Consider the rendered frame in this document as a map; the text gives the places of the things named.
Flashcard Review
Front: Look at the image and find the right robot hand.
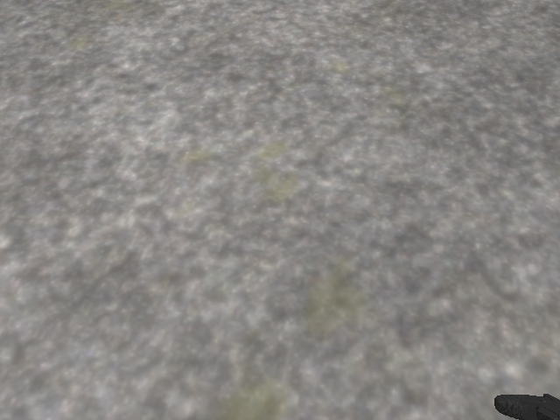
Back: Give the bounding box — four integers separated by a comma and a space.
494, 394, 560, 420

